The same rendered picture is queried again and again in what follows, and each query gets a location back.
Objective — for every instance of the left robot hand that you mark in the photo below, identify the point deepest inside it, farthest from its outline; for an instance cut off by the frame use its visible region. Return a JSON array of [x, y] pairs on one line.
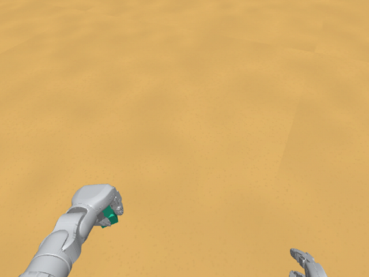
[[99, 197]]

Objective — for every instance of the right robot hand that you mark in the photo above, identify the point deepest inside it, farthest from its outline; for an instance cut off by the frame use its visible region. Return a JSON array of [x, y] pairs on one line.
[[312, 269]]

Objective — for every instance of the cube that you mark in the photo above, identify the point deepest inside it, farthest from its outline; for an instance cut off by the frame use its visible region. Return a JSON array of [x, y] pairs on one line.
[[109, 213]]

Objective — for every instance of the left robot arm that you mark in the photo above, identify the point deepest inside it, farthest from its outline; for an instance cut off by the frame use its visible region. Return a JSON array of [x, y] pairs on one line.
[[62, 247]]

